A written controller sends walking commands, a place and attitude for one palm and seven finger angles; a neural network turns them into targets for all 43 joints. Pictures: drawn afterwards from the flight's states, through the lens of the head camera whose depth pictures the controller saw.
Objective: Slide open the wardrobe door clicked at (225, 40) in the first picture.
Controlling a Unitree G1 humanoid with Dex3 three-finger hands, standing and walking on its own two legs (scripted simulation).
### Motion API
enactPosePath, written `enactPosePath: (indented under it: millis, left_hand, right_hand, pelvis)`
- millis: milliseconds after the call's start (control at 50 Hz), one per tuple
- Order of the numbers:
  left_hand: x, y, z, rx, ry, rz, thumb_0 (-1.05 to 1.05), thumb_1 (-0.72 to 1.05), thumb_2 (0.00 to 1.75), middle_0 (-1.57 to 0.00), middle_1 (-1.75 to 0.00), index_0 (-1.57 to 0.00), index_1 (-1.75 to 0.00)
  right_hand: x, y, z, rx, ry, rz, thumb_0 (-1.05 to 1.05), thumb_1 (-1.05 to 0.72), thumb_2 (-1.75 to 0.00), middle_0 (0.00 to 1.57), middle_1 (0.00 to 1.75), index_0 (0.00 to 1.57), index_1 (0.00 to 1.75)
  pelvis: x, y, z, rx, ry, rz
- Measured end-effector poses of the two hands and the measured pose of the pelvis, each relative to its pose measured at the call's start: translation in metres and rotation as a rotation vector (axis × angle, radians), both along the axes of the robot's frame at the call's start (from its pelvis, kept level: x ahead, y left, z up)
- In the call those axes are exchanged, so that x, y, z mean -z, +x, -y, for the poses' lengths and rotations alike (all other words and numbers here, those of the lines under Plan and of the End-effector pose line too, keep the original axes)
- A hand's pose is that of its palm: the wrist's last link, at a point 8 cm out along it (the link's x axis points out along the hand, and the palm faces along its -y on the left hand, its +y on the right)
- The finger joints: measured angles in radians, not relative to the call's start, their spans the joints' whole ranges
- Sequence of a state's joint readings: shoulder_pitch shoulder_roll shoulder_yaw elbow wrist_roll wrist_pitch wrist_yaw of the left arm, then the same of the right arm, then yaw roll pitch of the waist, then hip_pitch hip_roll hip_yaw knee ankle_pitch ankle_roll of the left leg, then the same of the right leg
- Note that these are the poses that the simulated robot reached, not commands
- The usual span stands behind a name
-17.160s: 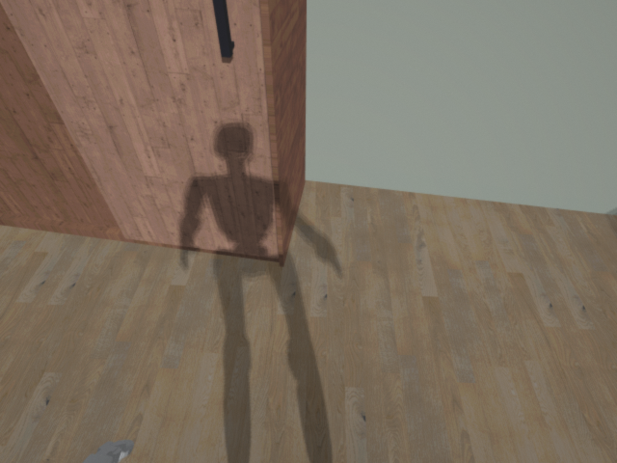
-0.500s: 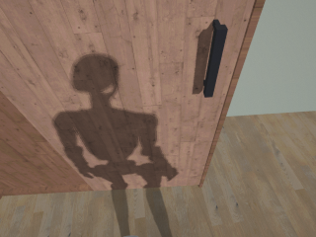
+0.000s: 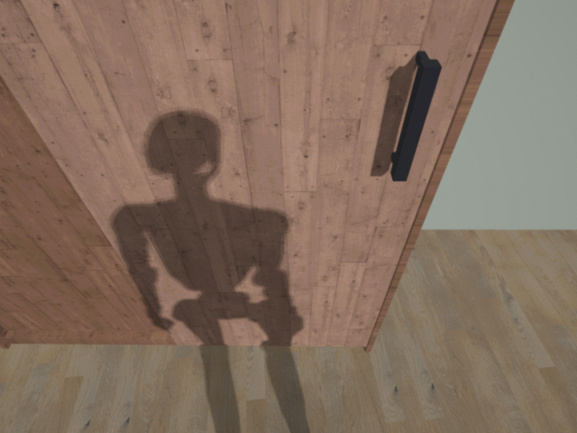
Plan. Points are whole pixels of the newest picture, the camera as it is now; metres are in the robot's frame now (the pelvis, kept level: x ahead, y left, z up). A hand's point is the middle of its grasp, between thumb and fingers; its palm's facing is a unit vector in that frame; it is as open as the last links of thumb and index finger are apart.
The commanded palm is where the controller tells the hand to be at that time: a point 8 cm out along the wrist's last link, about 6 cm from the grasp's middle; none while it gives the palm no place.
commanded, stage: come to a stop and stand still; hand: right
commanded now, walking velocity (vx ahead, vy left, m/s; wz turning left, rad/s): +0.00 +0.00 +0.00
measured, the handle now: (409, 120) +0.51 -0.14 +0.19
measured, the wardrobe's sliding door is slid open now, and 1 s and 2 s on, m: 0.00 0.00 0.00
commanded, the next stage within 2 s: look again from close up in 0.32 s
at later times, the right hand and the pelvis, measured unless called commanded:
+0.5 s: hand out of the picture +0.01 -0.19 -0.18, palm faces +0.02 +0.98 -0.20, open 7.4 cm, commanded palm none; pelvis +0.01 -0.02 -0.01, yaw +0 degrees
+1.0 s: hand out of the picture +0.00 -0.21 -0.19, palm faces -0.01 +0.98 -0.18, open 7.4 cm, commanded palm none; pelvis +0.01 -0.03 +0.00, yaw +1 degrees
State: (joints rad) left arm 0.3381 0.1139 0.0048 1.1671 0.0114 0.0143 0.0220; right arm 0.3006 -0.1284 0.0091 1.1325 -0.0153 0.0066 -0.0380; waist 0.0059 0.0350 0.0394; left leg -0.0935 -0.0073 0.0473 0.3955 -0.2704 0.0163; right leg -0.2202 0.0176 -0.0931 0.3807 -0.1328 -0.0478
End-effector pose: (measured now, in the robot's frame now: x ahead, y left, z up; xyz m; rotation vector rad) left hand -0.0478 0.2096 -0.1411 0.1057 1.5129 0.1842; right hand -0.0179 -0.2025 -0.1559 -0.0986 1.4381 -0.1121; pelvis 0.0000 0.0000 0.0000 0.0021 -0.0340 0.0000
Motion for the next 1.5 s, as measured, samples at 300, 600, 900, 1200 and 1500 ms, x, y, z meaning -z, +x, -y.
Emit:
enactPosePath:
  millis: [300, 600, 900, 1200, 1500]
  left_hand:
    - [0.018, 0.031, 0.017, 0.045, -0.035, 0.111, 0.01, 0.92, 0.9, -0.2, -0.3, -0.2, -0.3]
    - [0.002, 0.074, 0.004, 0.078, 0.038, 0.209, 0.01, 0.92, 0.9, -0.2, -0.3, -0.2, -0.3]
    - [-0.004, 0.085, 0.007, 0.088, 0.05, 0.204, 0.0, 0.91, 0.9, -0.2, -0.3, -0.2, -0.3]
    - [-0.004, 0.078, 0.007, 0.079, 0.052, 0.181, 0.0, 0.9, 0.9, -0.2, -0.3, -0.2, -0.3]
    - [-0.041, 0.192, -0.024, 0.157, 0.096, 0.889, 0.01, 0.9, 0.9, -0.2, -0.3, -0.2, -0.3]
  right_hand:
    - [-0.001, -0.01, 0.016, -0.002, -0.043, 0.004, 0.01, -0.9, -0.9, 0.2, 0.3, 0.2, 0.3]
    - [0.0, 0.033, 0.039, -0.028, -0.053, 0.104, 0.01, -0.9, -0.9, 0.19, 0.3, 0.2, 0.3]
    - [0.0, 0.02, 0.047, -0.033, -0.042, 0.043, 0.01, -0.9, -0.9, 0.2, 0.3, 0.2, 0.3]
    - [-0.003, 0.016, 0.058, -0.039, -0.058, 0.025, 0.01, -0.9, -0.9, 0.2, 0.3, 0.2, 0.3]
    - [-0.197, 0.219, 0.053, -0.141, 0.014, 1.511, 0.01, -0.74, -0.83, 0.2, 0.41, 0.21, 0.41]
  pelvis:
    - [0.01, 0.002, 0.014, 0.011, 0.024, -0.015]
    - [0.008, 0.011, 0.023, -0.007, 0.008, -0.017]
    - [0.004, 0.012, 0.028, -0.012, 0.01, -0.02]
    - [0.002, 0.011, 0.033, -0.013, 0.006, -0.02]
    - [0.036, -0.011, 0.011, 0.034, -0.005, -0.078]
